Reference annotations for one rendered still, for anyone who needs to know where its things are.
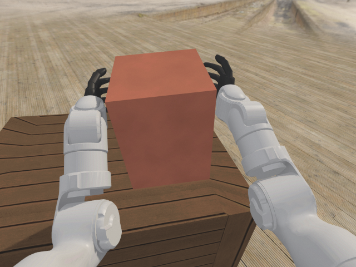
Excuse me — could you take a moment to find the left robot hand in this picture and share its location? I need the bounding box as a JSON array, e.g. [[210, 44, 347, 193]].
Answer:
[[84, 68, 110, 112]]

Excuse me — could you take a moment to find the robot left upper arm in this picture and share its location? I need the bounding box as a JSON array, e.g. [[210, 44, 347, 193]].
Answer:
[[14, 199, 122, 267]]

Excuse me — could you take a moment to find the left robot forearm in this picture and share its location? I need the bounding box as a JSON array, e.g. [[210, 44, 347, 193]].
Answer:
[[52, 95, 111, 243]]

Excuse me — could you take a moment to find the right robot hand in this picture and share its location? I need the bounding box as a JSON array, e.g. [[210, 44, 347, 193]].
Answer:
[[204, 55, 235, 98]]

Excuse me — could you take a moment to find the pedestal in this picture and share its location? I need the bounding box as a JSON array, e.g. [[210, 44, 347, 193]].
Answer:
[[0, 112, 256, 267]]

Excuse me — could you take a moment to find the robot right upper arm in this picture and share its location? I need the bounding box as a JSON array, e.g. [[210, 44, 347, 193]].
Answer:
[[248, 172, 356, 267]]

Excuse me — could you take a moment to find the carton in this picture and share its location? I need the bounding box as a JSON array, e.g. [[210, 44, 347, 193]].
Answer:
[[105, 49, 217, 189]]

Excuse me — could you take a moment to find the right robot forearm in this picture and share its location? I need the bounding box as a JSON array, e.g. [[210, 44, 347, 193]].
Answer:
[[215, 85, 317, 211]]

